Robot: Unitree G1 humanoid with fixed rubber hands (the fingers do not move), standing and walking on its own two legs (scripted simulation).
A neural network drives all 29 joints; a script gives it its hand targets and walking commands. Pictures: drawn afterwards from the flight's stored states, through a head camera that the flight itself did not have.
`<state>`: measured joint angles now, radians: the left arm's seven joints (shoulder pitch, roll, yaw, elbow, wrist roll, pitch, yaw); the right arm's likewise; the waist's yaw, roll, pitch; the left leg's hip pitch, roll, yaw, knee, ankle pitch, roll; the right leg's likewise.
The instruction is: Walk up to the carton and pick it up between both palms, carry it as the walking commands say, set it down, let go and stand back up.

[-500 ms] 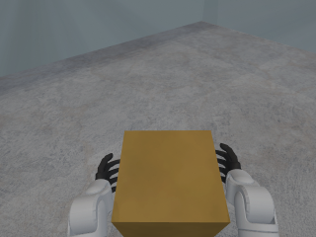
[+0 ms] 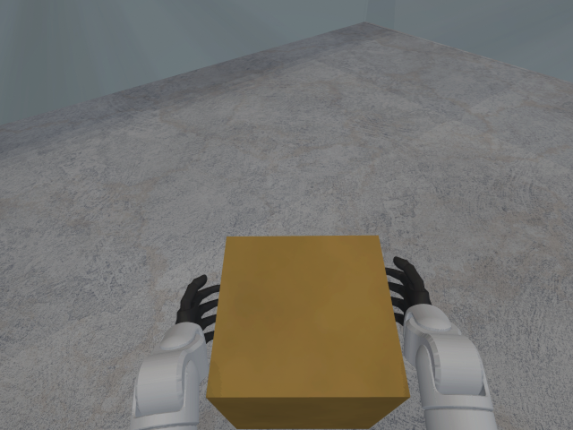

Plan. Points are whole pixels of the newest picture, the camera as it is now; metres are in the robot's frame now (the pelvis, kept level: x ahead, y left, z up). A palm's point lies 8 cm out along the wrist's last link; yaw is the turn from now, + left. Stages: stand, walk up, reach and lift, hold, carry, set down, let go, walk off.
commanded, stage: carry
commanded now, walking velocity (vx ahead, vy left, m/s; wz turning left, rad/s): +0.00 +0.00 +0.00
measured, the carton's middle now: (302, 339) +0.26 +0.00 -0.02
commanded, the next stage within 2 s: hold in 0.06 s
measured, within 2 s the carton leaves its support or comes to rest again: neither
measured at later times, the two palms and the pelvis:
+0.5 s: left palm (176, 322) +0.26 +0.17 +0.05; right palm (397, 303) +0.27 -0.13 +0.06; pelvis +0.00 +0.02 +0.01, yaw -6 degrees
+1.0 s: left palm (197, 334) +0.27 +0.16 +0.00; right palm (400, 314) +0.28 -0.14 +0.01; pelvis -0.03 +0.02 +0.00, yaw -8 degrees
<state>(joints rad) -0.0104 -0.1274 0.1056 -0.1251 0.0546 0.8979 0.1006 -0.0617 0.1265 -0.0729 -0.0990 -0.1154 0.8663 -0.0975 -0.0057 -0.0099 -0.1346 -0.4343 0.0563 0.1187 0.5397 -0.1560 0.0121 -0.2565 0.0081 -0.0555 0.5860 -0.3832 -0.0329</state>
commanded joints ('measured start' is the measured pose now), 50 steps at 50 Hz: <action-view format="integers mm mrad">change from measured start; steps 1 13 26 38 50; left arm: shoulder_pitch -518 -550 -601 -871 -994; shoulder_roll -715 -608 -870 -1034 -940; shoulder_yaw -580 -573 -490 -407 -235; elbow -276 -236 101 330 536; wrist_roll -225 -147 -91 -62 58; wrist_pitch -59 -213 -124 -262 -406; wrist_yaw -132 -214 -261 -272 -299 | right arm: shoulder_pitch -414 -505 -617 -856 -959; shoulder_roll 736 787 879 928 970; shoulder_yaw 556 663 492 299 136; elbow -240 -85 224 558 785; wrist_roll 246 225 155 92 -8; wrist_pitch -27 -254 -200 -362 -480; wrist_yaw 133 190 284 402 377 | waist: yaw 1 181 81 102 113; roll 17 -36 18 60 -17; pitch -231 -284 -52 -100 -128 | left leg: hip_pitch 229 523 672 671 488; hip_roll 96 -182 -124 -98 -109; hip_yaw -86 -160 -208 -228 -194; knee -41 -84 -128 -89 19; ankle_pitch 133 312 246 67 -4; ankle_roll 20 5 -29 -54 -19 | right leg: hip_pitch -47 107 -40 -206 -340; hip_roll -124 6 61 52 45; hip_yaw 70 203 159 185 201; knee -110 -161 -267 -187 -117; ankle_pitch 271 639 248 47 -10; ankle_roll -34 41 -38 -79 -61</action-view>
